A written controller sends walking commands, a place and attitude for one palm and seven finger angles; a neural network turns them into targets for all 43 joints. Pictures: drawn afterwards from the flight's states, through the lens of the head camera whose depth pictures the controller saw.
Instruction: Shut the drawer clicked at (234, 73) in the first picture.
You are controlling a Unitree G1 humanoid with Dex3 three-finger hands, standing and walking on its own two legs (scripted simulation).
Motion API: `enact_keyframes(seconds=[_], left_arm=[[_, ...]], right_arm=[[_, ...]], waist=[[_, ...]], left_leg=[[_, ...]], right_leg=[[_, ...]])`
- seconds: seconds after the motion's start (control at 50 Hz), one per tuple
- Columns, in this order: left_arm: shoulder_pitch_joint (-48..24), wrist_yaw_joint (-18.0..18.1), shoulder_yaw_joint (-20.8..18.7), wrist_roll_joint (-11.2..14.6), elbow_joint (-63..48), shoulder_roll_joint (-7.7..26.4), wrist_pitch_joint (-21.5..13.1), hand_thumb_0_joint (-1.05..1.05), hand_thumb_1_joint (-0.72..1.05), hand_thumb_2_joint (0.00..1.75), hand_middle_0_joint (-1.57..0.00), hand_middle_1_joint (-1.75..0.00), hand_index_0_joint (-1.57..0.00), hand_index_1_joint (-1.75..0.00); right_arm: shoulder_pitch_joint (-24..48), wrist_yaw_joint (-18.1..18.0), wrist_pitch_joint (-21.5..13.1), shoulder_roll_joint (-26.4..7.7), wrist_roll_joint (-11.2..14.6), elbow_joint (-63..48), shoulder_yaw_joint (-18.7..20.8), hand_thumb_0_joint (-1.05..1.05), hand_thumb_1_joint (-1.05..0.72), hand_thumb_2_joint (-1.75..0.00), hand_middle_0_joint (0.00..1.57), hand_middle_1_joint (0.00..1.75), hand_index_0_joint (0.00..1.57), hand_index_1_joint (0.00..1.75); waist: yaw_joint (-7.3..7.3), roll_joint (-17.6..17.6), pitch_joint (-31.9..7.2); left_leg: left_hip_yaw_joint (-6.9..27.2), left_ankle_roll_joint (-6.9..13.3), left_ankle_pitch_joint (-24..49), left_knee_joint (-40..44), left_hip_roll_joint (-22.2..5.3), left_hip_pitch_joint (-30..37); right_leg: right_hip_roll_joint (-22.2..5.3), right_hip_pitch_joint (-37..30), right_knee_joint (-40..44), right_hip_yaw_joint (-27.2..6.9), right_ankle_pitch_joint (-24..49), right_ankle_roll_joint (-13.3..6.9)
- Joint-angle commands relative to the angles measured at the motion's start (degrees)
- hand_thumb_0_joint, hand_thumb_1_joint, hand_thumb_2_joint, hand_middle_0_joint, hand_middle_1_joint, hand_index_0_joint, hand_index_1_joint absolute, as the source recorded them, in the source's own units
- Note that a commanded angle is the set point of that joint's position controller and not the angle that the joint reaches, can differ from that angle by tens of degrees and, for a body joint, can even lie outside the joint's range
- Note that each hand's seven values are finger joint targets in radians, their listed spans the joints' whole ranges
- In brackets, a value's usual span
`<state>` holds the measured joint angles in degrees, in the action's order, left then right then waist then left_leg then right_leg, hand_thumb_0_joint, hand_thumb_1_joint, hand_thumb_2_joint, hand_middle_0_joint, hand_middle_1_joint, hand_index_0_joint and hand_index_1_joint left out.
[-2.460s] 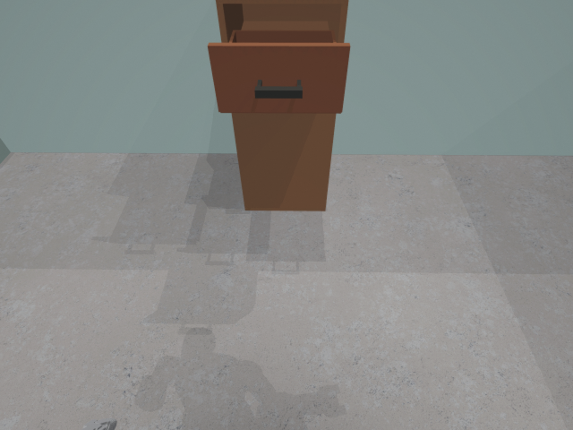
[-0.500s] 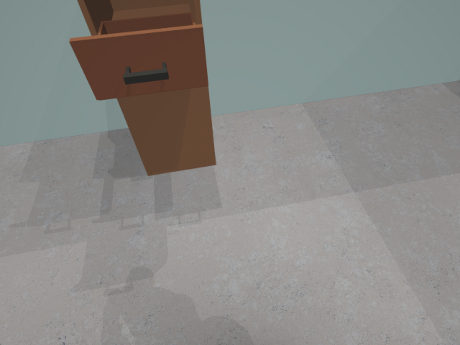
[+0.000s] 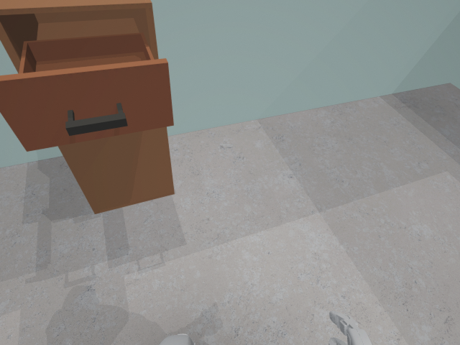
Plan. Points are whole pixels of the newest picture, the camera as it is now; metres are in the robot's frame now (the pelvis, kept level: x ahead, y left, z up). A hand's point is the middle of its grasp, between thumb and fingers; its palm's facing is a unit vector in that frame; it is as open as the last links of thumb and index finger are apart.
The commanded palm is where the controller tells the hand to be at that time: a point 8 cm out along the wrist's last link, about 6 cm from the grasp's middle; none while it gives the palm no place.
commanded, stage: walk to a spot facing it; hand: left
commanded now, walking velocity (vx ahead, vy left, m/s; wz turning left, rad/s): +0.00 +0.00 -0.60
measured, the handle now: (96, 117) +0.51 +0.37 +0.06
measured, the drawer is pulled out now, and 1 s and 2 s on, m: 0.30 0.30 0.30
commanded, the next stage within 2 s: none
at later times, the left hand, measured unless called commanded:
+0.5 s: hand (170, 282) +0.25 +0.15 -0.14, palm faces -0.35 -0.91 -0.21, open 7.4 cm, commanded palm none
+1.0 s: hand (153, 282) +0.26 +0.19 -0.17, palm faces -0.50 -0.84 -0.19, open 7.4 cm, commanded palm none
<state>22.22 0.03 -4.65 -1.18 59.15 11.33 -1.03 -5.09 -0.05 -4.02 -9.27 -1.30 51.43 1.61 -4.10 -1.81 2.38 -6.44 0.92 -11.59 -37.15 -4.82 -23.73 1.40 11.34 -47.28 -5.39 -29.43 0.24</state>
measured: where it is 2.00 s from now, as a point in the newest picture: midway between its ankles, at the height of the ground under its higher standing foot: outside the picture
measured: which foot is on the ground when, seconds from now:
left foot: down 0.00-0.54, up 0.56-0.90, down 0.92-1.00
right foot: up 0.00-0.50, down 0.52-0.92, up 0.94-1.00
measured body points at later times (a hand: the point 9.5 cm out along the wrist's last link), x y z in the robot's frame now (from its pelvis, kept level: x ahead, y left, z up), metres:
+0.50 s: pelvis +0.07 +0.02 +0.01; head +0.10 +0.00 +0.46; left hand +0.27 +0.20 -0.12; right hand -0.04 -0.21 -0.14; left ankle +0.08 +0.10 -0.72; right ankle +0.05 -0.10 -0.71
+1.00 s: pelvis +0.09 +0.06 +0.01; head +0.12 +0.08 +0.46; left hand +0.28 +0.24 -0.15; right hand +0.05 -0.22 -0.10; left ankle +0.15 +0.13 -0.72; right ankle +0.02 -0.07 -0.68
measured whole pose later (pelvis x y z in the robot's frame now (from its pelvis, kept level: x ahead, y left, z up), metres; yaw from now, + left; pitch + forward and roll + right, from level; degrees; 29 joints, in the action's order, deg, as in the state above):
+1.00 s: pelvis +0.09 +0.06 +0.01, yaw -37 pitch -1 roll -1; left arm 12.9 -0.4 -5.8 -1.4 52.7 14.3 4.3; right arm -8.2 -1.5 0.2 -10.7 -1.1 48.7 1.7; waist -2.3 -3.5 3.4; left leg -6.1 1.4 -17.2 -34.6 -3.0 -16.3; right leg 2.7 25.4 -50.3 -4.8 -24.5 2.2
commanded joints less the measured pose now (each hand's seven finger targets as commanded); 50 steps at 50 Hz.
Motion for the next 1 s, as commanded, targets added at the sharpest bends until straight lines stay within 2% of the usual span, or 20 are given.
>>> enact_keyframes(seconds=[0.0, 0.04, 0.1, 0.2, 0.36, 0.42, 0.46, 0.48, 0.5, 0.52, 0.54, 0.58, 0.64, 0.8, 0.86, 0.88, 0.9, 0.92, 0.94, 0.98], left_arm=[[-2.87, -0.64, -1.44, -0.35, -6.29, 4.43, -0.71, 0.0, 0.9, 0.9, -0.2, -0.3, -0.2, -0.3], [-2.5, -1.61, -1.34, -0.53, -5.75, 3.72, 0.9, 0.0, 0.9, 0.9, -0.2, -0.3, -0.2, -0.3], [-1.43, -1.77, -1.07, -0.24, -5.89, 2.33, 2.82, 0.0, 0.9, 0.9, -0.2, -0.3, -0.2, -0.3], [-7.46, -1.76, -1.01, -0.56, -8.21, 2.36, 4.23, 0.0, 0.9, 0.9, -0.2, -0.3, -0.2, -0.3], [-16.32, -1.62, -0.27, -0.25, -11.77, 2.9, 4.21, 0.0, 0.9, 0.9, -0.2, -0.3, -0.2, -0.3], [-17.36, -1.32, -0.12, -0.24, -12.76, 3.4, 3.42, 0.0, 0.9, 0.9, -0.2, -0.3, -0.2, -0.3], [-14.46, -1.06, -0.25, -0.23, -12.1, 4.04, 2.71, 0.0, 0.9, 0.9, -0.2, -0.3, -0.2, -0.3], [-10.8, -0.77, -0.65, -0.3, -11.27, 6.01, 2.01, 0.0, 0.9, 0.9, -0.2, -0.3, -0.2, -0.3], [-6.14, -0.03, -1.92, -0.77, -10.2, 12.3, 1.1, 0.0, 0.9, 0.9, -0.2, -0.3, -0.2, -0.3], [-2.49, 0.68, -3.1, 0.19, -9.18, 17.23, 0.99, 0.0, 0.9, 0.9, -0.2, -0.3, -0.2, -0.3], [-2.78, 1.35, -3.0, 0.71, -9.13, 16.33, 1.41, 0.0, 0.9, 0.9, -0.2, -0.3, -0.2, -0.3], [-8.5, 1.59, -2.49, 0.63, -10.15, 13.02, 1.54, 0.0, 0.9, 0.9, -0.2, -0.3, -0.2, -0.3], [-13.56, 1.32, -1.74, 0.38, -11.86, 10.97, 1.44, 0.0, 0.9, 0.9, -0.2, -0.3, -0.2, -0.3], [-11.19, 0.51, -2.63, -0.25, -11.94, 12.53, 2.24, 0.0, 0.9, 0.9, -0.2, -0.3, -0.2, -0.3], [-13.12, 0.5, -2.67, 0.12, -12.36, 12.12, 2.85, 0.0, 0.9, 0.9, -0.2, -0.3, -0.2, -0.3], [-13.96, 0.42, -2.25, 0.5, -12.93, 10.12, 3.08, 0.0, 0.9, 0.9, -0.2, -0.3, -0.2, -0.3], [-12.88, -0.14, -1.56, 1.16, -14.38, 6.22, 3.36, 0.0, 0.9, 0.9, -0.2, -0.3, -0.2, -0.3], [-13.4, -0.36, -1.49, 0.32, -14.96, 6.55, 3.36, 0.0, 0.9, 0.9, -0.2, -0.3, -0.2, -0.3], [-11.66, -0.58, -2.21, -0.29, -13.64, 8.18, 3.62, 0.0, 0.9, 0.9, -0.2, -0.3, -0.2, -0.3], [-9.99, -1.41, -3.07, -0.68, -10.98, 8.94, 4.25, 0.0, 0.9, 0.9, -0.2, -0.3, -0.2, -0.3]], right_arm=[[-11.91, -1.36, 0.29, -11.32, -0.1, -0.53, 2.66, 0.0, -0.9, -0.9, 0.2, 0.3, 0.2, 0.3], [-8.53, -1.5, 0.14, -7.58, 0.09, -0.6, 1.43, 0.0, -0.9, -0.9, 0.2, 0.3, 0.2, 0.3], [-9.21, -1.95, 0.18, -7.61, 0.32, 0.2, 1.58, 0.0, -0.9, -0.9, 0.2, 0.3, 0.2, 0.3], [-12.43, -2.02, 0.88, -8.28, 0.2, 0.91, 2.24, 0.0, -0.9, -0.9, 0.2, 0.3, 0.2, 0.3], [-15.05, -1.38, 2.45, -11.38, -0.51, 1.92, 3.4, 0.0, -0.9, -0.9, 0.2, 0.3, 0.2, 0.3], [-15.7, -1.03, 2.98, -12.42, -0.67, 2.1, 4.02, 0.0, -0.9, -0.9, 0.2, 0.3, 0.2, 0.3], [-15.91, -0.81, 3.22, -12.7, -0.5, 2.04, 4.12, 0.0, -0.9, -0.9, 0.2, 0.3, 0.2, 0.3], [-15.91, -0.54, 3.29, -12.36, -0.08, 1.46, 4.09, 0.0, -0.9, -0.9, 0.2, 0.3, 0.2, 0.3], [-15.59, -0.12, 3.59, -9.47, 0.45, -0.48, 3.49, 0.0, -0.9, -0.9, 0.2, 0.3, 0.2, 0.3], [-12.01, -0.31, 4.07, -7.29, 0.45, -3.13, 2.64, 0.0, -0.9, -0.9, 0.2, 0.3, 0.2, 0.3], [-10.55, -1.09, 4.61, -8.03, 0.7, -3.27, 2.83, 0.0, -0.9, -0.9, 0.2, 0.3, 0.2, 0.3], [-7.42, -0.97, 5.1, -7.72, 0.53, -3.05, 2.8, 0.0, -0.9, -0.9, 0.2, 0.3, 0.2, 0.3], [-9.79, -0.98, 5.85, -7.26, 0.17, -1.81, 3.12, 0.0, -0.9, -0.9, 0.2, 0.3, 0.2, 0.3], [-5.53, -1.36, 4.92, -6.8, 0.63, -4.56, 2.79, 0.0, -0.9, -0.9, 0.2, 0.3, 0.2, 0.3], [-9.82, -1.94, 4.19, -7.1, 1.04, -3.71, 2.84, 0.0, -0.9, -0.9, 0.2, 0.3, 0.2, 0.3], [-13.0, -2.27, 3.57, -9.08, 0.98, -2.94, 3.12, 0.0, -0.9, -0.9, 0.2, 0.3, 0.2, 0.3], [-13.31, -2.39, 3.14, -15.27, 0.28, -3.52, 4.13, 0.0, -0.9, -0.9, 0.2, 0.3, 0.2, 0.3], [-12.37, -2.24, 3.6, -18.01, 0.25, -4.65, 4.57, 0.0, -0.9, -0.9, 0.2, 0.3, 0.2, 0.3], [-9.18, -2.02, 3.79, -16.04, -0.3, -5.79, 3.81, 0.0, -0.9, -0.9, 0.2, 0.3, 0.2, 0.3], [-2.43, -2.45, 3.34, -11.7, -0.23, -7.2, 2.6, 0.0, -0.9, -0.9, 0.2, 0.3, 0.2, 0.3]], waist=[[5.36, 10.84, -2.83], [2.99, 11.75, 0.07], [1.99, 11.53, -2.95], [3.61, 7.33, -2.49], [6.31, 9.34, -0.96], [6.74, 9.74, -1.66], [5.12, 8.59, -3.88], [3.04, 4.81, -6.55], [0.98, -9.78, -9.86], [-0.19, -14.44, -10.36], [-0.1, -7.94, -9.92], [1.91, -7.46, -6.23], [4.99, -5.67, -4.22], [3.0, -8.48, -5.04], [5.33, -8.14, -7.33], [6.95, -3.95, -8.89], [6.99, 13.34, -8.72], [6.75, 18.38, -6.22], [5.46, 13.45, -4.15], [2.68, 12.08, 0.74]], left_leg=[[20.23, 7.7, 7.77, 21.35, -21.82, 15.9], [9.66, 5.79, 14.47, 21.46, -17.39, 9.54], [1.07, 5.61, 21.33, 20.09, -14.84, 10.62], [-0.61, 6.84, 19.84, 20.86, -16.26, 15.59], [-4.11, 7.21, 17.09, 18.2, -19.3, 17.2], [-5.71, 5.75, 19.62, 13.86, -20.1, 18.41], [-8.85, 2.89, 21.02, 7.25, -18.93, 18.05], [-10.61, 0.21, 20.03, -1.54, -17.4, 13.85], [-13.46, -3.61, 1.2, -15.13, -11.13, -0.21], [-7.29, -6.07, -25.3, -27.98, -3.63, -11.05], [0.51, -5.35, -25.21, -31.31, -4.79, -11.7], [3.03, -5.65, -18.24, -31.98, -5.25, -12.52], [3.44, -6.5, -11.78, -27.69, -3.39, -6.33], [3.29, -5.79, -13.59, -9.26, 2.0, 0.42], [2.81, -4.97, -6.38, 6.48, 3.39, 11.02], [5.36, -3.97, -1.54, 14.91, -0.04, 19.47], [21.46, 0.46, 1.1, 22.1, -15.21, 25.16], [27.41, 5.13, 5.88, 22.61, -24.19, 20.34], [25.5, 7.37, 0.71, 23.21, -23.37, 13.87], [14.31, 4.77, -0.09, 23.66, -15.95, 8.53]], right_leg=[[-4.04, 24.19, -29.03, 3.6, 1.72, 0.13], [-6.17, 21.21, -27.34, 4.79, 8.05, 1.12], [-5.83, 19.16, -24.03, 6.4, 11.23, 2.03], [-6.88, 22.72, -17.48, 6.91, 14.36, 3.14], [-6.6, 16.81, -1.13, 10.13, 8.74, 2.36], [-5.17, 13.15, 5.56, 11.54, 6.97, 1.3], [-3.74, 6.85, 13.19, 12.66, 12.67, 0.29], [-4.73, -1.51, 19.77, 10.63, 19.7, -1.22], [-16.65, -13.46, 23.71, -6.56, 36.59, -6.37], [-26.12, -15.44, 24.0, -18.02, 60.76, -12.98], [-25.57, -14.01, 23.4, -12.93, 59.39, -15.23], [-18.9, -9.26, 24.29, -9.34, 51.21, -12.11], [-14.44, -0.03, 26.3, -4.57, 43.91, -9.69], [-12.73, 1.49, 25.52, -12.9, 35.27, -10.72], [-10.34, 4.76, 20.7, -13.85, 36.03, -7.31], [-6.84, 9.63, 15.83, -11.03, 30.77, -4.32], [1.43, 21.19, 4.63, -3.46, 10.0, 0.03], [1.05, 23.94, -8.01, 1.86, -3.91, 2.09], [-1.32, 22.75, -15.8, 0.17, -2.25, 2.47], [-2.04, 21.83, -22.22, 1.23, 5.49, 3.16]])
